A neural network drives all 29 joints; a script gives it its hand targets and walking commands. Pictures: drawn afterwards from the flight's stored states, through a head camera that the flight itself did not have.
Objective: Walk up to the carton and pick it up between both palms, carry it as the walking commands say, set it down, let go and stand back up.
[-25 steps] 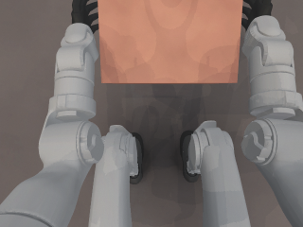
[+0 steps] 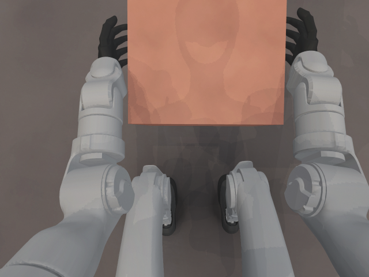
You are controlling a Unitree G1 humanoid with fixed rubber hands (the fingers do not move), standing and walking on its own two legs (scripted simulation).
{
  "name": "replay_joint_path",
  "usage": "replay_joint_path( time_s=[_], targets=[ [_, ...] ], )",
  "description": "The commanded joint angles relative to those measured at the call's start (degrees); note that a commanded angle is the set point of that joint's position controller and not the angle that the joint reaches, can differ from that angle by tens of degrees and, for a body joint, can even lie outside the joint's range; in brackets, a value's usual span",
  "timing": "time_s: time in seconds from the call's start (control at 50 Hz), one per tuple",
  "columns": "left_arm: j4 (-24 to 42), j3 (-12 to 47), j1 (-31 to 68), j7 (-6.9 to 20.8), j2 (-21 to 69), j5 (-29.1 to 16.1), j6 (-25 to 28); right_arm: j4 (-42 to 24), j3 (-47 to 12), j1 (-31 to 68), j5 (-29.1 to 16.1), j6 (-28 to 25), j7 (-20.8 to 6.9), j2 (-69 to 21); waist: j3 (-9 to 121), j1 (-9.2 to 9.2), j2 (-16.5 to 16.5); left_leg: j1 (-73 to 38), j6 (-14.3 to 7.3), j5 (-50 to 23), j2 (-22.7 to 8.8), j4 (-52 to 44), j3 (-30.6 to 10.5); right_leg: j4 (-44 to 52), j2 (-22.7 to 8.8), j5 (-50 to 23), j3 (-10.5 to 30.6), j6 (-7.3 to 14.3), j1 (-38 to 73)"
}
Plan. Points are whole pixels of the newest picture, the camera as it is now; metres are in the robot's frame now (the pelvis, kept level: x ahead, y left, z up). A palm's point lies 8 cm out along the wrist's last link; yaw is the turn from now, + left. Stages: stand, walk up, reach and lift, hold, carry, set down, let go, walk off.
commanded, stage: reach and lift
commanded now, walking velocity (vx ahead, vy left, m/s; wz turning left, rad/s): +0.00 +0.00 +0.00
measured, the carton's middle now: (203, 64) +0.53 -0.03 -0.15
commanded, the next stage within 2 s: none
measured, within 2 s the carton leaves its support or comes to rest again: neither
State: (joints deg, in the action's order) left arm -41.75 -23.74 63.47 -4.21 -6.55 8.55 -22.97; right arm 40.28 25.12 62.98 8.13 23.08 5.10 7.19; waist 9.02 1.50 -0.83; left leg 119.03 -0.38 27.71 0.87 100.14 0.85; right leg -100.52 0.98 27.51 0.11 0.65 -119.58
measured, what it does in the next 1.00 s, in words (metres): rises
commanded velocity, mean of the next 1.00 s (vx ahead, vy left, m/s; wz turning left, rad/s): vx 0.00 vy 0.00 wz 0.00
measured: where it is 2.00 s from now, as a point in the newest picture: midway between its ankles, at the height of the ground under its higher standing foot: (198, 214)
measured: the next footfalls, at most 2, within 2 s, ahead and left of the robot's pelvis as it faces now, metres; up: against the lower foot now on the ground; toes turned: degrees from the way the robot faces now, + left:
none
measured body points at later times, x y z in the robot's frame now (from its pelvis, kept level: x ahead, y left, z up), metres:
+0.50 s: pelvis +0.01 +0.00 +0.06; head +0.25 -0.01 +0.44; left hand +0.51 +0.16 +0.00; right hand +0.49 -0.20 +0.00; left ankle +0.11 +0.11 -0.45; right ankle +0.11 -0.11 -0.45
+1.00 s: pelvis +0.03 +0.00 +0.13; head +0.23 -0.01 +0.53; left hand +0.49 +0.16 +0.07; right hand +0.47 -0.20 +0.07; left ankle +0.11 +0.11 -0.45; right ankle +0.11 -0.11 -0.45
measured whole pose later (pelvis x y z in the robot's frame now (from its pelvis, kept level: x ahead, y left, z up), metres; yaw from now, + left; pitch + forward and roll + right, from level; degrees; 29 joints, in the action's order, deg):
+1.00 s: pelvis +0.03 +0.00 +0.13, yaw -1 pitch +39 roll +0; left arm -37.0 -25.3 47.1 -1.9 -0.6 12.9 -23.1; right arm 35.9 26.4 46.8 12.5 22.9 4.5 0.0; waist 14.3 1.1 -0.5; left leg 91.0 -0.4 23.6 1.0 75.4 0.1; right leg -75.5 1.4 23.3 0.5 0.6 -91.4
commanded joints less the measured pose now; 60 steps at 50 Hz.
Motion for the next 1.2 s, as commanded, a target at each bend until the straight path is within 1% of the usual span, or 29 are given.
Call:
replay_joint_path(
  time_s=[0.0,0.48,0.8,1.18],
  targets=[
    [4.2,26.0,38.5,18.8,54.4,-10.3,2.0,-2.3,-26.9,36.2,-10.0,-0.8,-22.0,-53.9,63.6,0.76,0.3,-34.7,-0.3,-14.1,7.0,-9.3,2.3,10.2,6.6,-14.8,-2.8,-0.9,36.8],
    [4.3,25.7,30.6,20.8,56.8,-8.2,1.6,-2.2,-26.6,28.6,-7.3,-0.6,-23.1,-57.7,60.5,0.36,0.4,-43.8,-0.4,-13.4,7.1,-20.2,1.5,21.0,6.9,-14.0,-2.3,-0.8,45.9],
    [5.3,26.8,23.3,22.3,59.0,-7.0,1.7,-2.8,-27.6,21.7,-6.5,-0.9,-24.3,-60.0,56.8,0.0,0.1,-52.9,-0.4,-16.7,6.9,-28.1,0.4,28.9,7.0,-16.8,-1.4,-0.8,53.0],
    [6.2,27.8,14.4,24.3,61.6,-5.5,1.8,-4.1,-29.3,13.3,-4.9,-1.1,-25.6,-63.2,50.7,-0.12,0.4,-62.7,-0.9,-18.9,6.4,-38.5,-0.9,39.2,6.5,-19.5,-0.1,-0.7,64.3]
  ],
)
